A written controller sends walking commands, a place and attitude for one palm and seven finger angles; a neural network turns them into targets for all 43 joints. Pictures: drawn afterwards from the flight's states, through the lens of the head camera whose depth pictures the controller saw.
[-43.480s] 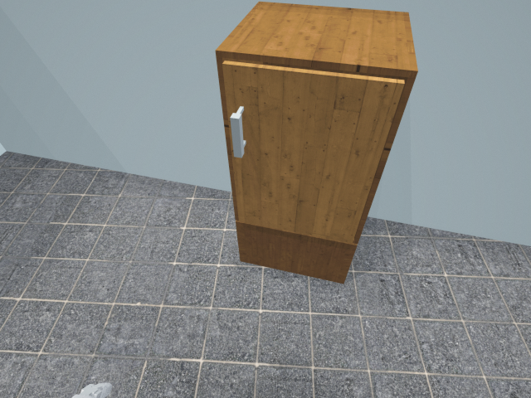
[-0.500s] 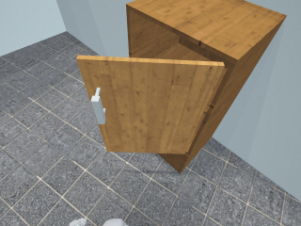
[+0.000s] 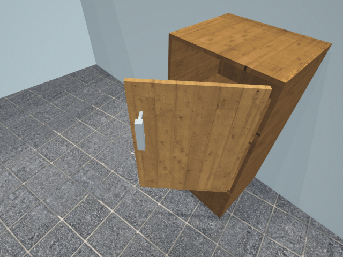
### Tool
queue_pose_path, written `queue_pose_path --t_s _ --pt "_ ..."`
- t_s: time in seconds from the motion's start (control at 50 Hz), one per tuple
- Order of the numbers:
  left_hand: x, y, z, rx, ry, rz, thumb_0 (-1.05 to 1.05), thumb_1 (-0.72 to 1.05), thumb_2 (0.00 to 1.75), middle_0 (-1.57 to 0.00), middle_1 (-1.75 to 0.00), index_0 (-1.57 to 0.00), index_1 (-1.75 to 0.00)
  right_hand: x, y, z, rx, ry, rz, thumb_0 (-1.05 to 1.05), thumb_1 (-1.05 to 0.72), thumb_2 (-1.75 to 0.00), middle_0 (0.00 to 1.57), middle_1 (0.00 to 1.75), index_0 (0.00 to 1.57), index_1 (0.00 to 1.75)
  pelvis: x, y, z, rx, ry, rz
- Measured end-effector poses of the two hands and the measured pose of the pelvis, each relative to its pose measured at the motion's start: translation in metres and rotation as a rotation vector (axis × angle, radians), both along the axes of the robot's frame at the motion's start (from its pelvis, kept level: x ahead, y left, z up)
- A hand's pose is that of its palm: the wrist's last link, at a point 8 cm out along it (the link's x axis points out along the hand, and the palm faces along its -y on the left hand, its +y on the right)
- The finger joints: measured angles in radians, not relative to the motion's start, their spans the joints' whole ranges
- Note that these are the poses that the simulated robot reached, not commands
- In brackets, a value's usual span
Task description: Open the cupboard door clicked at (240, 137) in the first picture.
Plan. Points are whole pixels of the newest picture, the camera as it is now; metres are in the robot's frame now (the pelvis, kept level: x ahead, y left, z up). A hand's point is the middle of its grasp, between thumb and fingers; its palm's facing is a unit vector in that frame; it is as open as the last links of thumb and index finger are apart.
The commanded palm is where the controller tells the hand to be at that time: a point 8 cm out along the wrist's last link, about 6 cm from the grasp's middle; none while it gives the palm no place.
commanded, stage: come to a stop and stand still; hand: left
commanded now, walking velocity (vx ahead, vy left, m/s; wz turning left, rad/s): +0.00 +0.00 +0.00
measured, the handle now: (141, 130) +0.50 +0.14 -0.01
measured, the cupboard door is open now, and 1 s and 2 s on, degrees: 43 43 43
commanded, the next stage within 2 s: look again from close up in 1.00 s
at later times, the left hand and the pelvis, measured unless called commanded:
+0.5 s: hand out of the picture -0.03 +0.19 -0.17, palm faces +0.00 -0.99 -0.17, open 7.4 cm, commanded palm none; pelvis -0.05 +0.02 +0.01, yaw -1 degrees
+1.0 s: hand out of the picture -0.08 +0.19 -0.17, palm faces -0.01 -0.99 -0.12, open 7.4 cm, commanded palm none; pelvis -0.08 +0.04 +0.01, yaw -2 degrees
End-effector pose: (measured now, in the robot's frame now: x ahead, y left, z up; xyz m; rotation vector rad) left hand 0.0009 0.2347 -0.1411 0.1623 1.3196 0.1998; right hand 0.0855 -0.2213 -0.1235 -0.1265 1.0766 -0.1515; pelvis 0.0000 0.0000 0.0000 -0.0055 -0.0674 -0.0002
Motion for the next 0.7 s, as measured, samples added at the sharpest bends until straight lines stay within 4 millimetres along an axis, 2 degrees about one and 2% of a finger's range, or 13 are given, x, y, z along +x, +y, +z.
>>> queue_pose_path --t_s 0.14,0.24,0.32,0.4,0.48,0.58,0.7 --pt "-0.009 0.016 0.012 0.029 -0.045 -0.012 0.01 0.91 0.9 -0.2 -0.3 -0.2 -0.3 -0.038 0.003 -0.007 0.001 0.051 0.002 0.0 -0.92 -0.9 0.2 0.3 0.2 0.3 -0.02 0.01 0.001 0.014 0.028 -0.009" --pt "-0.031 0.011 0.019 0.02 -0.022 -0.023 0.01 0.91 0.9 -0.2 -0.3 -0.2 -0.3 -0.07 0.004 -0.012 0.015 0.108 -0.017 0.0 -0.92 -0.9 0.2 0.3 0.2 0.3 -0.033 0.014 0.006 0.002 0.032 -0.01" --pt "-0.042 0.006 0.014 -0.009 0.001 -0.03 0.01 0.9 0.9 -0.2 -0.3 -0.2 -0.3 -0.1 0.006 -0.009 0.007 0.154 -0.046 0.0 -0.92 -0.9 0.2 0.3 0.2 0.3 -0.039 0.015 0.007 -0.003 0.03 -0.005" --pt "-0.038 0.004 0.003 -0.047 0.0 -0.043 0.01 0.9 0.9 -0.2 -0.3 -0.2 -0.3 -0.135 0.01 -0.008 -0.011 0.222 -0.075 0.0 -0.92 -0.9 0.2 0.3 0.2 0.3 -0.044 0.018 0.005 -0.017 0.022 -0.008" --pt "-0.033 0.002 0.003 -0.065 -0.019 -0.055 0.01 0.91 0.9 -0.2 -0.3 -0.2 -0.3 -0.163 0.016 -0.006 -0.016 0.294 -0.09 0.01 -0.91 -0.9 0.2 0.3 0.2 0.3 -0.049 0.022 0.008 -0.018 0.031 -0.015" --pt "-0.052 0.007 0.008 -0.053 0.01 -0.033 0.01 0.92 0.9 -0.2 -0.3 -0.2 -0.3 -0.172 0.019 -0.008 -0.005 0.316 -0.091 0.01 -0.91 -0.9 0.2 0.3 0.2 0.3 -0.057 0.026 0.01 -0.01 0.047 -0.024" --pt "-0.104 0.003 0.017 -0.042 0.107 0.0 0.01 0.91 0.9 -0.2 -0.3 -0.2 -0.3 -0.157 0.024 -0.008 0.023 0.258 -0.081 0.01 -0.91 -0.9 0.2 0.3 0.2 0.3 -0.069 0.025 0.015 -0.006 0.045 -0.031"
